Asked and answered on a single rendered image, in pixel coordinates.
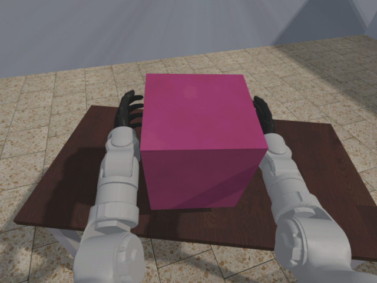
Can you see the robot right hand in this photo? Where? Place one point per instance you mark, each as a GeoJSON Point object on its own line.
{"type": "Point", "coordinates": [264, 115]}

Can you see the robot left hand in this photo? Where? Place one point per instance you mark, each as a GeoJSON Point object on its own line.
{"type": "Point", "coordinates": [122, 117]}

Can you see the table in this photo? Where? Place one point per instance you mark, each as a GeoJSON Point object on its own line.
{"type": "Point", "coordinates": [62, 199]}

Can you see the robot right forearm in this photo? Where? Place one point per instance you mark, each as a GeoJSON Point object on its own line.
{"type": "Point", "coordinates": [285, 185]}

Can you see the robot right upper arm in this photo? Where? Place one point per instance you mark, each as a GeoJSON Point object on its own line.
{"type": "Point", "coordinates": [316, 251]}

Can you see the robot left forearm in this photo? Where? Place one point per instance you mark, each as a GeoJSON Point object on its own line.
{"type": "Point", "coordinates": [115, 207]}

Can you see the carton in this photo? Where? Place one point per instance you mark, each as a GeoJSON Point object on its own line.
{"type": "Point", "coordinates": [201, 140]}

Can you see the robot left upper arm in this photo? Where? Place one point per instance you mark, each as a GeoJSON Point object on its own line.
{"type": "Point", "coordinates": [112, 258]}

